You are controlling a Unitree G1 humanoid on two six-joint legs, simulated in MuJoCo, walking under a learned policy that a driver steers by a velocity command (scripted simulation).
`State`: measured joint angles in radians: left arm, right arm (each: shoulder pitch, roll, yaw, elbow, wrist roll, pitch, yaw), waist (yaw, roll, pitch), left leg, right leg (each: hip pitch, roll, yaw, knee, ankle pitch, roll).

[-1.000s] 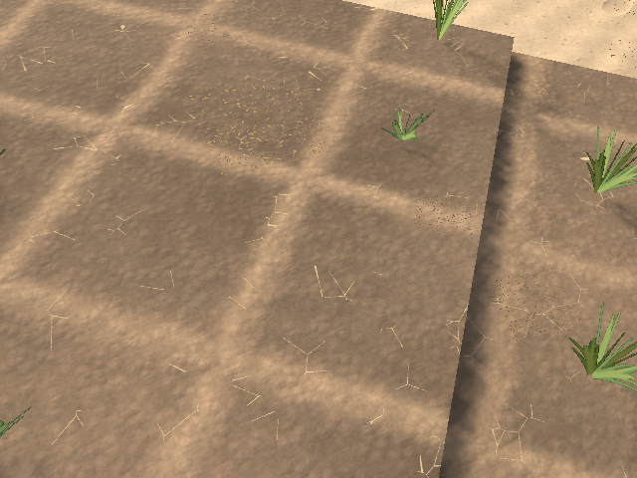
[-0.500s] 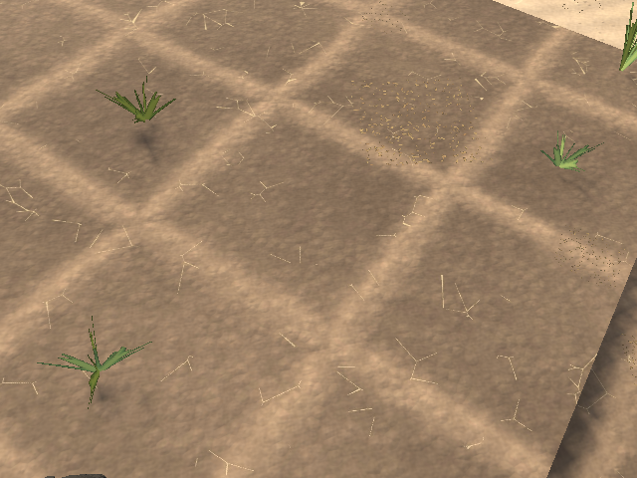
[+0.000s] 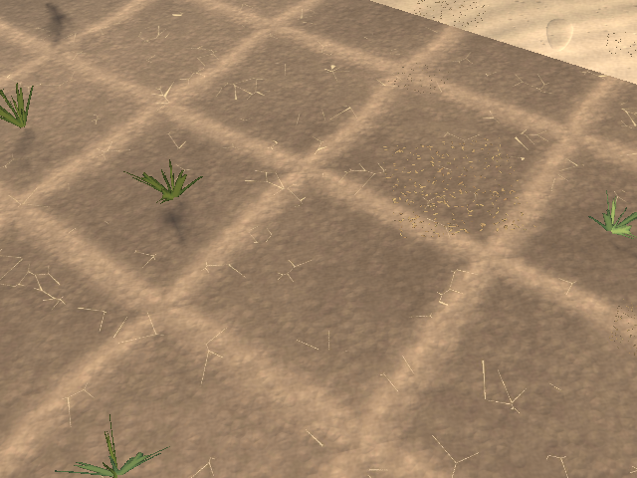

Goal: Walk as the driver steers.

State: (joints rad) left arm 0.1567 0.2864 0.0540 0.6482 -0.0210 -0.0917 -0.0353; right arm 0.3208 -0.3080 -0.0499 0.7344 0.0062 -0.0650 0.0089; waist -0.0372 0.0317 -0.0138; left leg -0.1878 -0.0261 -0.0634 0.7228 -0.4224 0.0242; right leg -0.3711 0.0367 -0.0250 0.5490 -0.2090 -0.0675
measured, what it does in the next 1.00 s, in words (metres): walks ahead, turning right: left foot, then right foot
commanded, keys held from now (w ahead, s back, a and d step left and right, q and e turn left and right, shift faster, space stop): w+e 0.58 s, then w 0.08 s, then w+q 0.34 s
